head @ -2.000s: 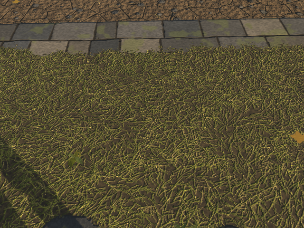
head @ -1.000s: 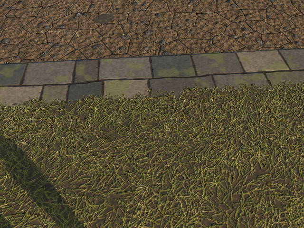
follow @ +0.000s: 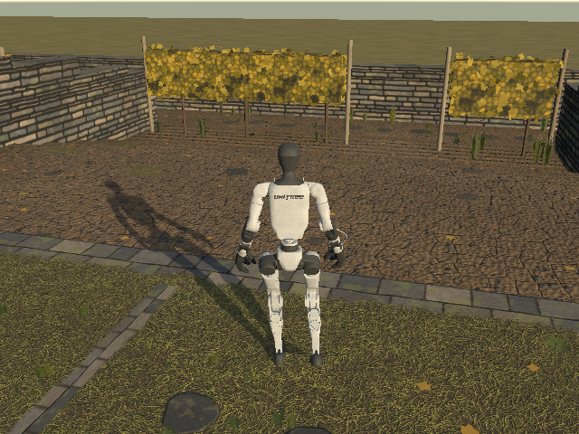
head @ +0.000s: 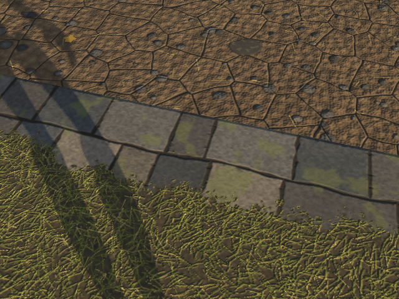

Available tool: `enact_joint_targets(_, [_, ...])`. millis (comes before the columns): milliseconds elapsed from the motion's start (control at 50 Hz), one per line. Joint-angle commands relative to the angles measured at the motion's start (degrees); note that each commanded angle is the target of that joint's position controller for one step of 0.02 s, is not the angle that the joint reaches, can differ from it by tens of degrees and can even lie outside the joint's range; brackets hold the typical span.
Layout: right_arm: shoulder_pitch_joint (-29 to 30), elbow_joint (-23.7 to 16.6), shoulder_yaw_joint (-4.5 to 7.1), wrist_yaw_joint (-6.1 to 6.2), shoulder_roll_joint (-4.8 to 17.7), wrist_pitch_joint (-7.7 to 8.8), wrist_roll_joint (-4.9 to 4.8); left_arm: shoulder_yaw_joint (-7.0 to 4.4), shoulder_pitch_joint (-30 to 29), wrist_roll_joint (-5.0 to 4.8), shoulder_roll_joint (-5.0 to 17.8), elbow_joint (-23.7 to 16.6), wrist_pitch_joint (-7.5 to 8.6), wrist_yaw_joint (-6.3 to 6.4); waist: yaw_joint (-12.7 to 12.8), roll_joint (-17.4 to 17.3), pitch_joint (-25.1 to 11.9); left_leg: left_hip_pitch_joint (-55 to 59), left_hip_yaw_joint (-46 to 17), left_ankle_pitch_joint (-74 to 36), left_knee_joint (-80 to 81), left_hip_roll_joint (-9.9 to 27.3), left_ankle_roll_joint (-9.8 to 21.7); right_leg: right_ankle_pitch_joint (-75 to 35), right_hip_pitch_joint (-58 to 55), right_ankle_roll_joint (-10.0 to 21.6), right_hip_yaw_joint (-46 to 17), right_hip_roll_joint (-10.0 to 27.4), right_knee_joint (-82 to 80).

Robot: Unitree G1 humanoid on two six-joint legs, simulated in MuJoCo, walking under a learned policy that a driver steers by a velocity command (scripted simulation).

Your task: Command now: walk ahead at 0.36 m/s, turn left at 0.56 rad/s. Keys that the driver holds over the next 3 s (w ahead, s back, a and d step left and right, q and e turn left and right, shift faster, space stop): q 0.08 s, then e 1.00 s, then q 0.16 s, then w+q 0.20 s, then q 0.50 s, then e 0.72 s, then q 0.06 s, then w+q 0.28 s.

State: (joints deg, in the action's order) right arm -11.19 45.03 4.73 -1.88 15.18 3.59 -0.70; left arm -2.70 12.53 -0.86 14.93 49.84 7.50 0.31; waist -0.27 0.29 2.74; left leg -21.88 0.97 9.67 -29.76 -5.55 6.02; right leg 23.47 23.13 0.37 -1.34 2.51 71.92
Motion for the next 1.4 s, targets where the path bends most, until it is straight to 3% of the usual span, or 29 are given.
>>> enact_joint_targets(20, [0.25,-4.97,1.07,0.73,5.68,0.62,0.44,-2.36,0.34,1.24,7.40,-5.56,0.18,0.55,1.97,0.75,-6.25,12.59,-19.26,-30.97,13.19,15.68,11.59,-3.18,11.76,-1.23,-2.96,3.69,-3.56])
enact_joint_targets(80, [-1.21,-5.12,1.93,1.84,8.91,0.34,0.53,-1.80,-1.29,1.99,4.60,-7.51,-1.52,1.25,2.37,-1.30,-5.93,6.44,-13.07,-42.67,12.37,12.13,10.44,-8.69,9.42,-3.52,-0.39,0.94,-14.67])
enact_joint_targets(160, [-3.73,-4.02,0.91,3.31,6.38,-1.04,-0.09,-0.60,-5.57,1.45,2.70,-7.87,-1.71,0.32,-0.94,-5.25,-9.32,8.69,-7.35,-38.68,10.70,9.64,5.59,-27.03,4.80,-3.02,1.37,-0.82,-31.83])
enact_joint_targets(260, [-3.63,-1.79,-0.06,3.21,6.01,-0.46,1.59,-1.07,-8.82,1.40,5.38,-8.98,-1.14,-1.33,-1.97,-5.38,-7.64,15.08,-10.19,-34.09,7.29,14.80,4.57,-25.54,4.36,0.68,-0.32,-0.51,-38.48])
enact_joint_targets(300, [-1.83,-1.63,0.16,3.42,6.97,-0.66,0.98,-1.70,-6.68,1.64,7.04,-9.14,-0.81,-1.73,-0.01,-5.23,-7.25,17.53,-10.15,-35.75,1.76,14.72,3.62,-22.72,3.03,2.83,0.89,-1.78,-42.50])
enact_joint_targets(340, [-3.22,-2.75,0.19,4.03,7.16,-0.70,1.48,-3.07,-1.16,2.32,11.77,-8.79,-0.76,-1.64,0.86,0.66,-12.02,12.93,-6.59,-28.57,-12.87,7.75,-0.72,-50.47,-10.52,7.90,-5.89,2.55,-44.14])
enact_joint_targets(360, [-7.44,-3.13,-0.32,4.17,5.50,-0.36,1.63,-3.48,1.16,2.95,13.89,-9.51,-1.43,-1.38,-0.06,9.86,-17.34,-0.12,-3.17,-6.91,-29.75,0.84,-5.50,-65.61,-23.56,17.95,-18.68,12.78,-43.30])
enact_joint_targets(380, [-5.55,-4.06,-0.75,3.67,5.84,-0.67,2.10,-2.68,4.90,2.42,10.13,-8.92,-2.55,-1.09,2.60,15.55,-20.85,-10.03,-4.45,27.06,-39.52,-2.48,-7.46,-65.72,-29.12,23.22,-30.42,18.61,-48.65])
enact_joint_targets(440, [-1.40,-4.32,-0.11,3.36,6.59,-3.83,0.60,-2.10,-3.12,0.64,8.25,-12.24,-5.16,-0.31,0.59,1.33,-10.65,-13.76,-7.47,21.39,-42.83,3.91,-7.76,-27.17,-12.61,15.83,-24.42,13.08,-53.33])
enact_joint_targets(480, [-0.30,-5.20,-0.27,3.94,4.86,-4.88,1.06,-2.49,-5.73,1.04,9.15,-13.48,-6.63,0.18,-1.00,3.58,-7.40,-8.46,-5.05,16.20,-31.74,4.17,-7.89,-14.51,-3.42,12.34,-20.04,7.23,-56.35])
enact_joint_targets(540, [-1.26,-4.86,-0.68,4.31,3.16,-4.32,0.83,-3.32,-4.26,1.25,9.76,-14.34,-7.55,0.96,-0.43,8.07,-9.85,-3.17,-4.06,13.56,-21.18,2.64,-8.74,-12.77,-3.17,11.86,-18.50,4.56,-56.27])
enact_joint_targets(640, [-0.50,-5.25,-0.16,4.02,4.61,-3.20,0.28,-4.09,-2.92,0.50,10.37,-15.49,-8.35,1.68,0.80,9.95,-11.28,0.56,-4.98,9.98,-8.68,2.06,-8.08,-7.41,-6.01,10.78,-24.19,5.30,-55.46])
enact_joint_targets(700, [-5.04,-3.97,0.91,3.42,6.25,-2.45,0.36,-4.00,-2.75,-0.27,9.31,-16.08,-9.31,2.15,-1.52,8.62,-10.02,11.40,-4.84,3.68,5.75,4.74,-4.86,-1.22,-0.15,6.51,-22.85,1.27,-51.80])
enact_joint_targets(720, [-7.29,-4.36,1.90,3.73,10.31,-2.54,1.73,-3.29,-2.01,-0.05,6.68,-16.65,-9.37,2.05,-1.47,0.39,-10.25,17.39,-15.22,6.87,10.27,16.72,-0.61,5.60,7.86,3.38,-17.54,-2.95,-40.64])
enact_joint_targets(740, [-4.50,-4.60,2.82,3.49,14.13,-2.81,3.83,-3.45,-4.11,-0.49,6.13,-19.38,-8.51,1.64,0.18,-18.23,-6.39,12.42,-30.61,0.45,15.90,27.18,7.33,9.98,17.18,0.86,-5.38,-11.17,-26.23])
enact_joint_targets(760, [-0.44,-6.94,1.94,3.66,10.87,-2.17,4.45,-4.73,-2.41,0.67,10.30,-17.99,-7.88,1.41,0.86,-13.42,-6.16,10.01,-30.22,-4.28,15.24,28.68,9.38,8.54,16.31,-0.89,-8.61,-7.18,-13.92])
enact_joint_targets(780, [3.56,-8.11,1.20,4.04,8.00,-1.88,3.50,-5.40,0.26,0.34,11.39,-15.96,-8.25,1.23,2.79,-8.79,-6.29,9.67,-23.47,-7.66,13.28,25.31,6.76,4.94,15.62,-1.41,-8.23,-7.11,-8.67])
enact_joint_targets(820, [5.81,-8.86,0.48,4.24,6.07,-1.73,1.43,-5.01,3.29,0.64,9.29,-13.73,-9.69,1.63,2.95,-5.99,-5.58,11.08,-15.01,-11.51,11.37,20.73,3.86,-0.27,16.35,-3.54,-6.68,-6.33,-1.27])
enact_joint_targets(960, [-1.69,-7.38,1.45,5.35,9.31,-3.61,1.59,-2.79,-5.61,-0.25,5.23,-19.44,-10.04,0.37,-2.91,-9.79,-5.87,20.46,-7.21,-17.78,10.75,21.73,6.68,-2.80,16.44,-7.13,-0.93,-1.52,-13.83])
enact_joint_targets(1060, [0.14,-7.60,2.60,4.17,11.90,-3.77,0.64,-2.89,-5.46,-0.36,5.95,-20.71,-10.35,-0.99,-2.73,-11.44,-6.70,16.54,-3.35,-19.92,9.46,23.61,6.46,-1.09,4.54,-4.38,4.35,-1.34,-26.69])
enact_joint_targets(1120, [1.10,-6.59,2.35,3.64,11.57,-3.58,-1.08,-3.03,-2.31,-0.20,4.90,-19.80,-10.40,-1.43,-0.18,-10.58,-7.12,14.94,-2.67,-19.78,4.55,22.60,4.13,-8.27,-4.68,-0.21,5.17,-3.25,-43.00])
enact_joint_targets(1140, [-0.21,-5.47,1.59,3.39,9.62,-3.43,-1.38,-3.19,0.06,0.15,5.17,-18.68,-10.20,-1.21,0.94,-8.33,-7.65,11.52,-1.02,-16.97,1.38,20.66,1.41,-16.39,-12.23,1.60,4.64,-4.19,-51.92])
enact_joint_targets(1160, [-2.28,-5.03,0.11,2.83,5.77,-2.96,0.32,-3.59,1.90,0.50,7.76,-18.53,-9.98,-0.56,0.36,-0.43,-11.46,3.35,2.71,-5.21,-5.69,16.90,-3.68,-31.87,-24.84,3.15,-4.15,2.70,-52.15])
enact_joint_targets(1180, [-1.87,-6.92,-2.21,1.71,0.71,-2.31,3.62,-3.39,1.36,1.70,11.11,-19.82,-9.69,0.36,-1.19,16.61,-13.15,-9.61,5.27,26.91,-18.58,11.60,-8.96,-59.13,-31.80,9.65,-17.93,17.49,-47.20])
enact_joint_targets(1200, [0.17,-6.40,-0.79,2.10,4.79,-2.55,1.94,-2.10,1.97,3.32,6.90,-18.62,-8.50,-0.15,1.98,12.62,-15.69,-8.10,-1.47,29.07,-23.28,11.73,-10.36,-52.24,-23.09,17.77,-17.98,20.77,-49.13])
enact_joint_targets(1220, [1.04,-5.63,-0.01,2.32,7.70,-3.16,0.12,-1.57,-0.51,3.57,5.51,-17.90,-7.47,-0.72,1.29,9.21,-11.52,-7.38,-2.64,26.83,-25.66,11.92,-10.69,-44.55,-19.85,16.57,-13.57,16.60,-50.78])
enact_joint_targets(1280, [-1.19,-3.00,1.13,3.04,9.55,-4.80,0.16,-2.94,-2.08,1.41,9.10,-15.39,-6.62,-0.34,1.35,8.96,-6.77,-10.48,-2.51,17.48,-30.80,10.08,-10.78,-20.64,-16.99,12.54,-9.57,12.94,-56.29])
enact_joint_targets(1320, [-0.70,-2.93,1.58,3.00,9.62,-4.60,-0.94,-2.95,0.05,1.18,8.47,-13.85,-6.19,0.44,2.27,8.44,-3.49,-15.64,-4.13,11.89,-33.65,9.42,-9.58,-0.63,-17.54,11.95,-11.19,13.48,-61.83])
enact_joint_targets(1400, [0.52,-3.18,1.63,3.23,7.05,-2.90,-0.80,-2.65,1.54,1.48,5.65,-11.59,-3.83,1.43,1.99,6.28,-0.83,-23.17,-7.73,4.49,-30.12,9.93,-7.91,-0.97,-23.83,10.42,-9.01,14.91,-65.22])
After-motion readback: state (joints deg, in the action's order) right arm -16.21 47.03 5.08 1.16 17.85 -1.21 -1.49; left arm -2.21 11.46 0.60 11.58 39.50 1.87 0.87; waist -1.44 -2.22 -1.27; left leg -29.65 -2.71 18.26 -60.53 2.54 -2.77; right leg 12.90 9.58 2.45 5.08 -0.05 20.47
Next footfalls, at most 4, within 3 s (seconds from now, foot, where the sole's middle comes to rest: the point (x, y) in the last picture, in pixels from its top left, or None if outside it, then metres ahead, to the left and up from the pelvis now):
0.32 right None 0.32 -0.11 -0.77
0.70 left None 0.27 0.11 -0.77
1.16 right None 0.18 -0.14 -0.77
1.70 left None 0.39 0.08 -0.77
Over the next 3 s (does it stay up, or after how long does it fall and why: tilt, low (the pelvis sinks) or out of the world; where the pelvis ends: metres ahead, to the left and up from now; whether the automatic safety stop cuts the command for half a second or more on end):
stays up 0.36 -0.10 0.02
